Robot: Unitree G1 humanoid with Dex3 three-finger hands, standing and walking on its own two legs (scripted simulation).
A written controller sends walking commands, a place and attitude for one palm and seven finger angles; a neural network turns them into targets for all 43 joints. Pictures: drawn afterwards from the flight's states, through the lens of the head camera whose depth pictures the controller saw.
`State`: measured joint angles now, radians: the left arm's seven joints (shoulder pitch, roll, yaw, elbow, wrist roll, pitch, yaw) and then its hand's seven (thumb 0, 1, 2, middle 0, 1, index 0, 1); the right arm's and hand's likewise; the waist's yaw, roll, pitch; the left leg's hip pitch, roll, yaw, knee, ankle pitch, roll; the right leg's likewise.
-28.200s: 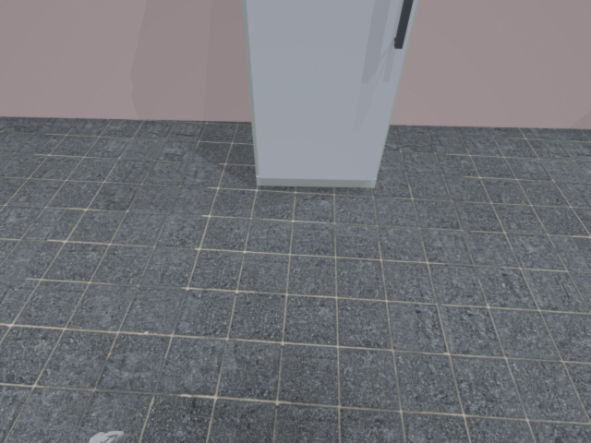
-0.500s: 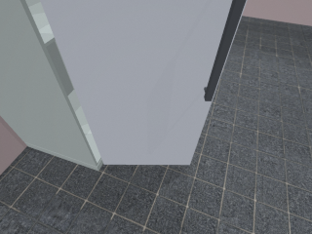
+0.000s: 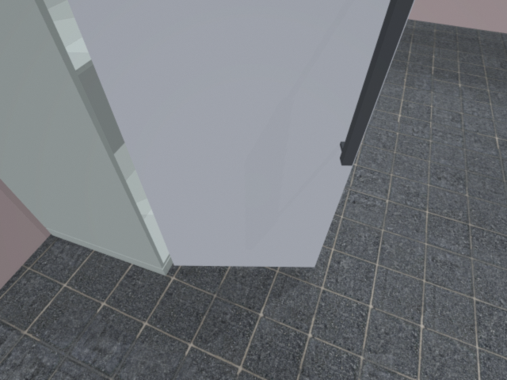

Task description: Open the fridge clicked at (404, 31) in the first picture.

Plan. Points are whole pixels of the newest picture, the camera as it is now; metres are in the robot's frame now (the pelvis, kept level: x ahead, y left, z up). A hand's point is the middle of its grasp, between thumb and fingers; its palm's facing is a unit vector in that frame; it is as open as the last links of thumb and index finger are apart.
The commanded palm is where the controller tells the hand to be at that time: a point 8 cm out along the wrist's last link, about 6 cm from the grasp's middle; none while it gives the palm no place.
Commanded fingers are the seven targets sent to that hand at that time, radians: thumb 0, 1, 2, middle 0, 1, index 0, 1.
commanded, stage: look to check the result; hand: right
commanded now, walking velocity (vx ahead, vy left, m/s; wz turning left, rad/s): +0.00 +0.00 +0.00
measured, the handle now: (375, 59) +0.61 -0.17 +0.21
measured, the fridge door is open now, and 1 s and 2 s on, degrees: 71 71 71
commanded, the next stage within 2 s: stand and wait in 0.42 s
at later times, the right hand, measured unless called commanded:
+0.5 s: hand out of the picture +0.02 -0.16 -0.18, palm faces +0.01 +0.98 -0.17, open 7.3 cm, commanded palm none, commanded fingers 0.00 -0.90 -0.90 0.20 0.30 0.20 0.30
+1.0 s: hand out of the picture +0.01 -0.15 -0.18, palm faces +0.01 +0.98 -0.18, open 7.3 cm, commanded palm none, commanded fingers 0.00 -0.90 -0.90 0.20 0.30 0.20 0.30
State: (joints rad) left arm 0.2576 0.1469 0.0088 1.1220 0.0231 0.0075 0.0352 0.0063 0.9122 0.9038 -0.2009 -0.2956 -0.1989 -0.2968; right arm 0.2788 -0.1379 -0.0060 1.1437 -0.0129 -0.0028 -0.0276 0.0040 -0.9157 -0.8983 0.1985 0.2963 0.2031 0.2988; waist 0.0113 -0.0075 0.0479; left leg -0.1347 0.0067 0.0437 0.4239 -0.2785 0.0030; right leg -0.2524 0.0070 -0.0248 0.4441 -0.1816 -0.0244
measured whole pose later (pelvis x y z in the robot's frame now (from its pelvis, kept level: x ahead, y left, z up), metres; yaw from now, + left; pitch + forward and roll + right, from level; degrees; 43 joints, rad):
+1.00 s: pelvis +0.02 +0.02 +0.00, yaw +1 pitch -1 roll +0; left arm 0.24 0.15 0.00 1.15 0.02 0.01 0.04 0.00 0.91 0.90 -0.20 -0.30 -0.20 -0.30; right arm 0.28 -0.14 0.00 1.15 -0.01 -0.01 -0.03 0.00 -0.91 -0.90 0.20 0.30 0.20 0.30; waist 0.01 0.00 0.05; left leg -0.08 -0.02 0.04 0.38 -0.29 0.02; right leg -0.20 -0.01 -0.03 0.42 -0.20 0.00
